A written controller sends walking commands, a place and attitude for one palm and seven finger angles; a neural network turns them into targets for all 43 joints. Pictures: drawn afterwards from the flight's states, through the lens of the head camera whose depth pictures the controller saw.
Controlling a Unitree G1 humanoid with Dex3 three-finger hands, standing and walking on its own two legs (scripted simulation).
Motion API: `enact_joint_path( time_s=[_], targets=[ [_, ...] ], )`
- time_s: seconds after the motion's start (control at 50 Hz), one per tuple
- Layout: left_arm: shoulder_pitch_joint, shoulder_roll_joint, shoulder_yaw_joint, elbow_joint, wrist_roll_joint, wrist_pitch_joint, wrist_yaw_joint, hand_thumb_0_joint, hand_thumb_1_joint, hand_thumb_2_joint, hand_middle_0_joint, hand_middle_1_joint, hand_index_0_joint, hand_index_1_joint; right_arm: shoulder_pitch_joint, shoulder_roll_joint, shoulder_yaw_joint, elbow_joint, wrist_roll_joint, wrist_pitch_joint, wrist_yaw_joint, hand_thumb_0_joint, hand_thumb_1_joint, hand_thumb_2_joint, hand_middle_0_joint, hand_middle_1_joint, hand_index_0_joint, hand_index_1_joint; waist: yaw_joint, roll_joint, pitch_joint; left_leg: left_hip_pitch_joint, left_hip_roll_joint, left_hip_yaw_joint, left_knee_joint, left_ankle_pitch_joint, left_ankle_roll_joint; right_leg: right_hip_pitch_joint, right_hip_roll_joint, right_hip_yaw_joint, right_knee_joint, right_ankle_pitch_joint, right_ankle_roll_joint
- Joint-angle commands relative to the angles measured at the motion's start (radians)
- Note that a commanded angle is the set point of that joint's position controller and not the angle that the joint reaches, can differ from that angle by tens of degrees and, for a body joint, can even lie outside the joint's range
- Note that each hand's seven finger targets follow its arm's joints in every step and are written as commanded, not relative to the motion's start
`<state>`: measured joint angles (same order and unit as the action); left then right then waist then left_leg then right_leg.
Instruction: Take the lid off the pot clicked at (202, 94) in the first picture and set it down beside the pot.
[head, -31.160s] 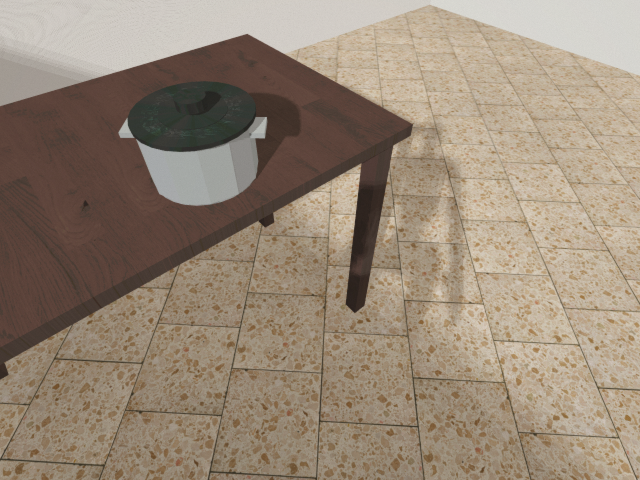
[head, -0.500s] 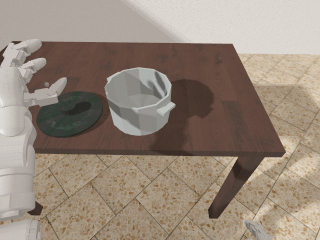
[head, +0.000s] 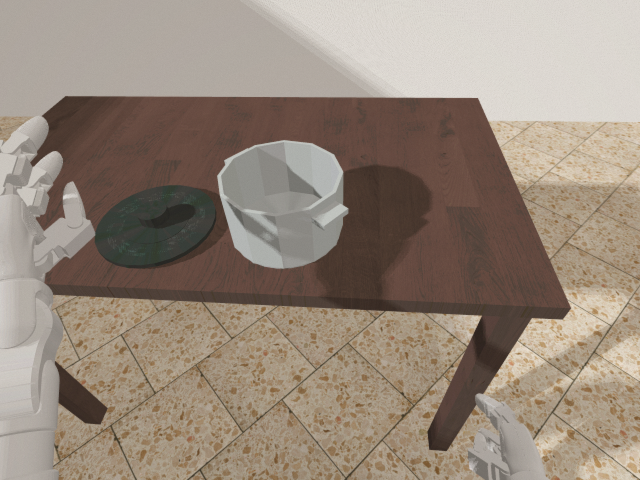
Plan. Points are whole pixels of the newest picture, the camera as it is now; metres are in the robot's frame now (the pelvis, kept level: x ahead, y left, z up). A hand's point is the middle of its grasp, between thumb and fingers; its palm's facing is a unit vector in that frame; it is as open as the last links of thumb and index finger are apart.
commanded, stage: draw the hand back to the body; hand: left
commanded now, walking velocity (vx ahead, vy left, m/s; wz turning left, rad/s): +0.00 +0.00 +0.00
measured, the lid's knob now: (153, 213) +0.52 +0.36 +0.03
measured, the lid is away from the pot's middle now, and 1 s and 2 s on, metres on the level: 0.24 0.24 0.24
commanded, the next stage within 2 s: step back with the hand held close in 0.78 s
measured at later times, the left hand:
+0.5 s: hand (23, 294) +0.21 +0.29 +0.21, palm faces +0.43 -0.85 -0.30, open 7.5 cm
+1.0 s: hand out of the picture +0.17 +0.32 +0.23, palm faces +0.48 -0.79 -0.38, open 7.5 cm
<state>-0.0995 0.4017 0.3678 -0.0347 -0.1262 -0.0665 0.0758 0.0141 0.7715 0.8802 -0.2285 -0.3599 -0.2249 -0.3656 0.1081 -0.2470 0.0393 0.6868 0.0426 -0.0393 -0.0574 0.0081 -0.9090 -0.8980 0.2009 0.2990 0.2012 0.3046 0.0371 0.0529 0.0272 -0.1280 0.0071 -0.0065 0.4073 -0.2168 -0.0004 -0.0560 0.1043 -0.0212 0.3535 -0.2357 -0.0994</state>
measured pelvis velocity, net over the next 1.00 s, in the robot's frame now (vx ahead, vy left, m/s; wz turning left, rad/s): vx -0.02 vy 0.07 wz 0.00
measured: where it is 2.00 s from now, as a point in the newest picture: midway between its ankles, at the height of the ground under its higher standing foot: outside the picture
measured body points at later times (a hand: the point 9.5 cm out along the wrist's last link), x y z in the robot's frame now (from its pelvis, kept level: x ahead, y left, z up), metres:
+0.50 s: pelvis +0.00 +0.03 +0.00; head -0.03 +0.02 +0.45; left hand +0.18 +0.33 +0.22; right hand +0.19 -0.19 -0.08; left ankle +0.01 +0.13 -0.74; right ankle -0.02 -0.05 -0.74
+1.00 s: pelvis -0.02 +0.07 +0.00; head -0.04 +0.07 +0.45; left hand +0.14 +0.36 +0.25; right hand +0.18 -0.15 -0.07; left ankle +0.01 +0.13 -0.74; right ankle -0.02 -0.05 -0.74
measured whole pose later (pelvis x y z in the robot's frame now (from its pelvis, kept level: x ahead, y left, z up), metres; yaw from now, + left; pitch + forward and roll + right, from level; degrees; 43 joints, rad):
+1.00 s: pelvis -0.02 +0.07 +0.00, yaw +0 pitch -4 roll -2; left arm 0.42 0.40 0.44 -0.57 -0.08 -0.17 0.10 0.02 0.88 0.90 -0.21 -0.30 -0.21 -0.31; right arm 0.16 -0.21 0.05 0.63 0.01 -0.08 -0.03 0.01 -0.91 -0.90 0.20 0.30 0.20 0.31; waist 0.05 0.04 0.01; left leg -0.16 -0.04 0.02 0.43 -0.21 0.08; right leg -0.06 0.05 0.00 0.32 -0.20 -0.02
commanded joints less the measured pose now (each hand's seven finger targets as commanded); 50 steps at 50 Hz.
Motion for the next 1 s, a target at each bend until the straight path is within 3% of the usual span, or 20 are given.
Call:
enact_joint_path(
  time_s=[0.0, 0.02, 0.06, 0.12, 0.18, 0.24, 0.26, 0.32, 0.38, 0.44, 0.5, 0.56, 0.6, 0.7, 0.78, 0.82, 0.86, 0.88, 0.9, 0.98],
  targets=[
    [-0.2, 0.248, 0.109, -0.267, -0.01, -0.065, 0.008, 0.0, 0.9, 0.9, -0.2, -0.3, -0.2, -0.3, -0.141, -0.1, -0.037, -0.163, -0.007, -0.052, -0.01, 0.0, -0.9, -0.9, 0.2, 0.3, 0.2, 0.3, 0.007, -0.031, -0.179, 0.085, -0.015, 0.035, -0.004, 0.149, 0.061, 0.013, -0.138, 0.1, -0.076, 0.36, 0.115],
    [-0.2, 0.225, 0.075, -0.346, -0.009, -0.079, 0.004, 0.0, 0.9, 0.9, -0.2, -0.3, -0.2, -0.3, -0.153, -0.099, -0.037, -0.169, -0.005, -0.059, -0.007, 0.0, -0.9, -0.9, 0.2, 0.3, 0.2, 0.3, 0.003, 0.023, -0.197, 0.111, -0.014, 0.034, -0.003, 0.16, 0.061, 0.012, -0.14, 0.098, -0.072, 0.363, 0.11],
    [-0.163, 0.188, 0.045, -0.395, -0.009, -0.086, 0.007, 0.0, 0.9, 0.9, -0.2, -0.3, -0.2, -0.3, -0.154, -0.09, -0.036, -0.176, -0.009, -0.074, -0.008, 0.0, -0.9, -0.9, 0.2, 0.3, 0.2, 0.3, 0.004, 0.043, -0.216, 0.15, -0.013, 0.034, -0.015, 0.193, 0.063, 0.003, -0.122, 0.073, -0.073, 0.338, 0.096],
    [-0.076, 0.264, 0.139, -0.349, -0.009, -0.08, 0.022, 0.0, 0.9, 0.9, -0.2, -0.3, -0.2, -0.3, -0.126, -0.106, -0.044, -0.15, -0.015, -0.074, -0.01, 0.0, -0.9, -0.9, 0.2, 0.3, 0.2, 0.3, 0.01, -0.043, -0.149, 0.112, -0.008, 0.026, -0.024, 0.171, 0.062, -0.01, -0.117, 0.068, -0.087, 0.3, 0.092],
    [-0.007, 0.23, 0.138, -0.335, -0.013, -0.08, 0.015, 0.0, 0.9, 0.9, -0.2, -0.3, -0.2, -0.3, -0.137, -0.094, -0.044, -0.154, -0.018, -0.07, -0.015, 0.0, -0.9, -0.9, 0.2, 0.3, 0.2, 0.3, 0.016, -0.068, -0.105, 0.094, -0.009, 0.03, -0.033, 0.154, 0.064, -0.023, -0.112, 0.067, -0.105, 0.24, 0.088],
    [0.024, 0.175, 0.066, -0.526, -0.007, -0.113, 0.002, 0.0, 0.9, 0.9, -0.2, -0.3, -0.2, -0.3, -0.156, -0.086, -0.043, -0.177, -0.02, -0.093, -0.007, 0.0, -0.9, -0.9, 0.2, 0.3, 0.2, 0.3, 0.016, 0.073, -0.179, 0.166, -0.009, 0.03, -0.034, 0.208, 0.062, -0.011, -0.112, 0.058, -0.092, 0.275, 0.076],
    [0.083, 0.153, 0.051, -0.533, -0.005, -0.112, 0.003, 0.0, 0.9, 0.9, -0.2, -0.3, -0.2, -0.3, -0.147, -0.081, -0.042, -0.179, -0.022, -0.101, -0.005, 0.0, -0.9, -0.9, 0.2, 0.3, 0.2, 0.3, 0.017, 0.074, -0.187, 0.177, -0.004, 0.028, -0.035, 0.237, 0.061, -0.006, -0.109, 0.048, -0.083, 0.297, 0.075],
    [0.156, 0.201, 0.103, -0.519, -0.005, -0.101, 0.013, 0.0, 0.9, 0.9, -0.2, -0.3, -0.2, -0.3, -0.125, -0.096, -0.048, -0.164, -0.026, -0.099, -0.002, 0.0, -0.9, -0.9, 0.2, 0.3, 0.2, 0.3, 0.014, -0.026, -0.127, 0.15, 0.005, 0.017, -0.04, 0.225, 0.058, -0.024, -0.1, 0.042, -0.091, 0.275, 0.074],
    [0.222, 0.209, 0.153, -0.484, -0.01, -0.095, 0.012, 0.0, 0.9, 0.9, -0.2, -0.3, -0.2, -0.3, -0.123, -0.088, -0.051, -0.159, -0.029, -0.087, -0.008, 0.0, -0.9, -0.9, 0.2, 0.3, 0.2, 0.3, 0.021, -0.056, -0.078, 0.115, 0.008, 0.021, -0.05, 0.187, 0.058, -0.041, -0.1, 0.044, -0.111, 0.219, 0.073],
    [0.229, 0.155, 0.084, -0.652, -0.001, -0.118, -0.002, 0.0, 0.9, 0.9, -0.2, -0.3, -0.2, -0.3, -0.142, -0.08, -0.047, -0.182, -0.031, -0.099, 0.0, 0.0, -0.9, -0.9, 0.2, 0.3, 0.2, 0.3, 0.017, 0.055, -0.132, 0.156, 0.005, 0.019, -0.046, 0.211, 0.054, -0.028, -0.102, 0.044, -0.104, 0.232, 0.067],
    [0.338, 0.109, 0.035, -0.693, 0.007, -0.103, 0.001, 0.0, 0.9, 0.9, -0.2, -0.3, -0.2, -0.3, -0.127, -0.08, -0.046, -0.19, -0.031, -0.11, 0.011, 0.0, -0.9, -0.9, 0.2, 0.3, 0.2, 0.3, 0.015, 0.057, -0.127, 0.164, 0.016, 0.002, -0.057, 0.239, 0.046, -0.033, -0.092, 0.027, -0.092, 0.226, 0.065],
    [0.389, 0.18, 0.125, -0.698, 0.007, -0.101, 0.014, 0.0, 0.9, 0.9, -0.2, -0.3, -0.2, -0.3, -0.119, -0.083, -0.05, -0.186, -0.034, -0.103, 0.008, 0.0, -0.9, -0.9, 0.2, 0.3, 0.2, 0.3, 0.023, -0.004, -0.107, 0.13, 0.021, -0.004, -0.06, 0.199, 0.043, -0.031, -0.091, 0.028, -0.103, 0.187, 0.062],
    [0.44, 0.178, 0.144, -0.687, 0.005, -0.097, 0.014, 0.0, 0.9, 0.9, -0.2, -0.3, -0.2, -0.3, -0.114, -0.076, -0.048, -0.187, -0.035, -0.097, 0.004, 0.0, -0.9, -0.9, 0.2, 0.3, 0.2, 0.3, 0.027, 0.002, -0.076, 0.112, 0.022, -0.003, -0.065, 0.184, 0.039, -0.038, -0.089, 0.029, -0.108, 0.175, 0.059],
    [0.381, 0.088, 0.034, -0.694, 0.016, -0.089, 0.009, 0.0, 0.9, 0.9, -0.2, -0.3, -0.2, -0.3, -0.116, -0.079, -0.043, -0.186, -0.03, -0.104, 0.006, 0.0, -0.9, -0.9, 0.2, 0.3, 0.2, 0.3, 0.004, 0.035, -0.012, 0.107, 0.03, -0.029, -0.093, 0.094, 0.036, -0.092, -0.086, 0.017, -0.116, 0.08, 0.06],
    [0.409, 0.151, 0.098, -0.751, 0.021, -0.1, 0.023, 0.0, 0.9, 0.9, -0.2, -0.3, -0.2, -0.3, -0.11, -0.083, -0.045, -0.189, -0.037, -0.117, 0.005, 0.0, -0.9, -0.9, 0.2, 0.3, 0.2, 0.3, 0.024, 0.04, -0.092, 0.111, 0.035, -0.052, -0.098, 0.095, 0.031, -0.043, -0.082, 0.018, -0.094, 0.09, 0.054],
    [0.429, 0.176, 0.131, -0.732, 0.018, -0.095, 0.027, 0.0, 0.9, 0.9, -0.2, -0.3, -0.2, -0.3, -0.107, -0.084, -0.044, -0.186, -0.036, -0.112, 0.005, 0.0, -0.9, -0.9, 0.2, 0.3, 0.2, 0.3, 0.028, 0.034, -0.08, 0.095, 0.032, -0.046, -0.09, 0.102, 0.027, -0.032, -0.081, 0.024, -0.094, 0.101, 0.049],
    [0.409, 0.13, 0.093, -0.71, 0.023, -0.095, 0.024, 0.0, 0.9, 0.9, -0.2, -0.3, -0.2, -0.3, -0.11, -0.074, -0.04, -0.182, -0.037, -0.112, 0.006, 0.0, -0.9, -0.9, 0.2, 0.3, 0.2, 0.3, 0.019, 0.035, -0.043, 0.084, 0.036, -0.057, -0.11, 0.064, 0.022, -0.055, -0.081, 0.015, -0.097, 0.074, 0.051],
    [0.245, 0.314, 0.261, -0.863, 0.042, -0.156, 0.037, 0.0, 0.9, 0.9, -0.2, -0.3, -0.2, -0.3, -0.123, -0.115, -0.045, -0.25, -0.025, -0.097, 0.007, 0.0, -0.9, -0.9, 0.2, 0.3, 0.2, 0.3, -0.009, 0.069, 0.015, -0.013, 0.045, -0.075, -0.078, -0.047, 0.067, -0.142, -0.126, 0.144, -0.12, 0.077, 0.057],
    [0.351, 0.227, 0.209, -0.74, 0.041, -0.169, 0.036, 0.0, 0.9, 0.9, -0.2, -0.3, -0.2, -0.3, -0.096, -0.1, -0.046, -0.218, -0.038, -0.09, 0.002, 0.0, -0.9, -0.9, 0.2, 0.3, 0.2, 0.3, -0.016, 0.009, 0.021, -0.025, 0.028, -0.085, -0.053, -0.057, 0.072, -0.162, -0.15, 0.148, -0.136, 0.045, 0.05],
    [0.507, 0.115, 0.1, -0.682, 0.055, -0.163, 0.019, 0.0, 0.9, 0.9, -0.2, -0.3, -0.2, -0.3, -0.065, -0.113, -0.065, -0.235, -0.033, -0.063, 0.017, 0.0, -0.9, -0.9, 0.2, 0.3, 0.2, 0.3, -0.031, -0.004, -0.039, 0.019, 0.05, -0.085, -0.04, 0.071, 0.071, -0.173, -0.161, 0.132, -0.1, 0.139, 0.059]
  ],
)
